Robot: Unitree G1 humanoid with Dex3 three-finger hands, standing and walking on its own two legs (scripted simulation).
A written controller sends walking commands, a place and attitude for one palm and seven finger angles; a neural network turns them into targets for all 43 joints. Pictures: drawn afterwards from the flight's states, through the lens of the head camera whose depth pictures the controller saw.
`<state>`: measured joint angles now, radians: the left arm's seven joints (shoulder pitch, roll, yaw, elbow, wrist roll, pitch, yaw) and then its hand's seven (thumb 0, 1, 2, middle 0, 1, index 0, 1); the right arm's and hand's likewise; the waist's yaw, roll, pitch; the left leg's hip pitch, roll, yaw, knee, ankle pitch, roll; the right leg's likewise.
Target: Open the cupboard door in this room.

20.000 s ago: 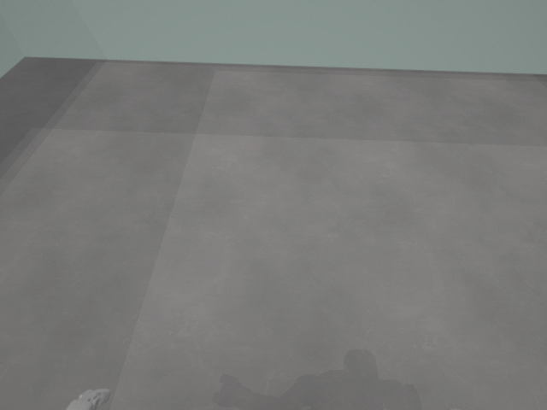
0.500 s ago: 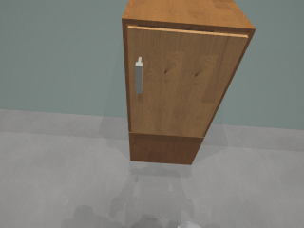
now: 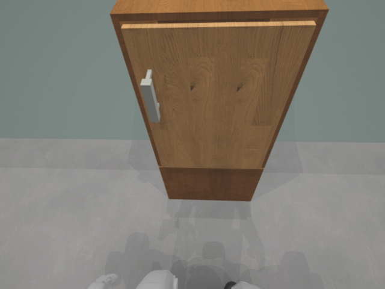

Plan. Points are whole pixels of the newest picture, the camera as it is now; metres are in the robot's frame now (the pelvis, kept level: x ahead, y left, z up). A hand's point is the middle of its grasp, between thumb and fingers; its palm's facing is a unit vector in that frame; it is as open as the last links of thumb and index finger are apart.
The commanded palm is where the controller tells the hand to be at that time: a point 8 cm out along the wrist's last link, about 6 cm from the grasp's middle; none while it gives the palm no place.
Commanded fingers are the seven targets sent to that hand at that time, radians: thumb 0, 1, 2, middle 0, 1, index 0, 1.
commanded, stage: come to a stop and stand still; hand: left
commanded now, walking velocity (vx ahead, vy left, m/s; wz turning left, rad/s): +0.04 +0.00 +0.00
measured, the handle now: (152, 96) +0.56 +0.14 +0.05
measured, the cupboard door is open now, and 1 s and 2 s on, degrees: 0 0 0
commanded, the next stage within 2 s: look again from close up in 1.10 s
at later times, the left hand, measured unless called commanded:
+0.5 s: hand out of the picture -0.05 +0.23 -0.17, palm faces +0.01 -0.99 -0.17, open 7.4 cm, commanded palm none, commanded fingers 0.00 0.90 0.90 -0.20 -0.30 -0.20 -0.30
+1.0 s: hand out of the picture -0.02 +0.14 -0.16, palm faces +0.03 -0.97 -0.24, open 7.2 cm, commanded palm none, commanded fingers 0.00 0.90 0.90 -0.20 -0.30 -0.20 -0.30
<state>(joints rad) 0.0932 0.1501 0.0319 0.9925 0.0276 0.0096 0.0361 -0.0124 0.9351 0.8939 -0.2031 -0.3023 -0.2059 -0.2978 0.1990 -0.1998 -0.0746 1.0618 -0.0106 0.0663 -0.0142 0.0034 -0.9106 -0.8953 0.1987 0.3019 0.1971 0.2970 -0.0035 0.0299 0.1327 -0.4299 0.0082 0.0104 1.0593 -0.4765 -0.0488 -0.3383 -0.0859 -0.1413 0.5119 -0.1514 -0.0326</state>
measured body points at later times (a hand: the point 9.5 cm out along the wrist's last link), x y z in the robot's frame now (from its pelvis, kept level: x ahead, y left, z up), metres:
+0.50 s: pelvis -0.03 +0.04 +0.01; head -0.01 +0.07 +0.46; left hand -0.05 +0.29 -0.16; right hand -0.02 -0.19 -0.13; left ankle -0.03 +0.15 -0.73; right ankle -0.07 -0.10 -0.68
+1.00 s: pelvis -0.04 -0.04 +0.01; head -0.03 -0.06 +0.45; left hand -0.02 +0.19 -0.14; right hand -0.07 -0.25 -0.17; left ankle -0.03 +0.14 -0.73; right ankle -0.06 -0.11 -0.73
